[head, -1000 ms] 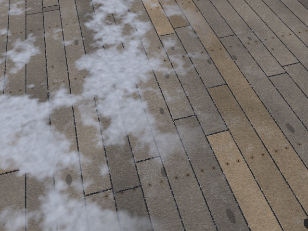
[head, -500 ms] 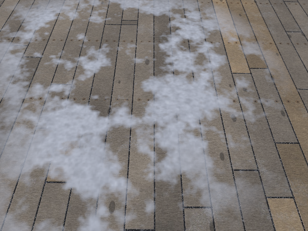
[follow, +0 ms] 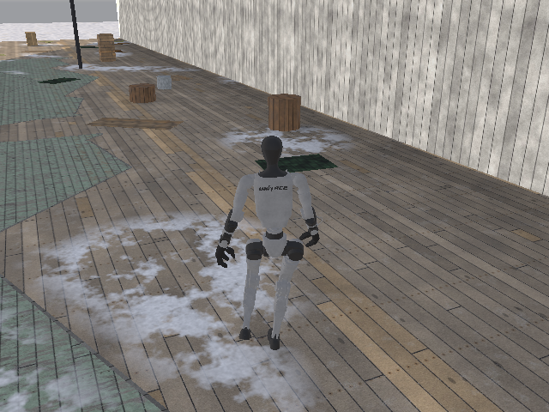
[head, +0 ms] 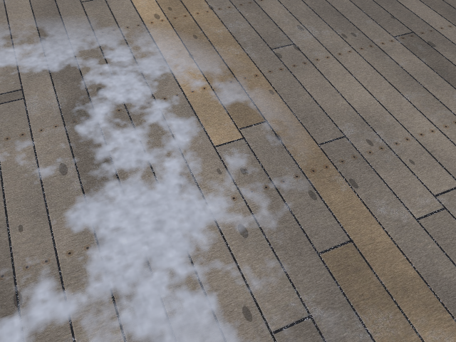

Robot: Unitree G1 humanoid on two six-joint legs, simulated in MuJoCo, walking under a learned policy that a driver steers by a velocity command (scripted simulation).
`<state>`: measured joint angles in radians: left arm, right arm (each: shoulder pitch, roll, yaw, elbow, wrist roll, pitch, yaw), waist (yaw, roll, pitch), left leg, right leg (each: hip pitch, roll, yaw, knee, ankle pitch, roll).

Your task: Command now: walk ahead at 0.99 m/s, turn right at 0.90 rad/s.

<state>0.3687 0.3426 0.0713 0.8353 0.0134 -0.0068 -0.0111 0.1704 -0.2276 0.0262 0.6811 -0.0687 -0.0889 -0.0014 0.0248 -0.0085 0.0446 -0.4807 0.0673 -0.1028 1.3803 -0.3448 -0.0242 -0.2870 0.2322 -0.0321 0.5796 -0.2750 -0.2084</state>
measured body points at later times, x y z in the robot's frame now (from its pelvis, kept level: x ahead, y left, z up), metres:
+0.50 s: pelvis +0.45 +0.03 +0.02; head +0.47 +0.01 +0.47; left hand +0.75 +0.19 -0.05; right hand +0.32 -0.25 -0.10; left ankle +0.45 +0.17 -0.72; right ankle +0.44 -0.08 -0.63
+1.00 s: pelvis +0.87 -0.21 +0.02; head +0.88 -0.22 +0.46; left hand +0.93 +0.07 -0.11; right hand +0.91 -0.50 -0.10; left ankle +1.06 -0.13 -0.64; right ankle +0.72 -0.20 -0.72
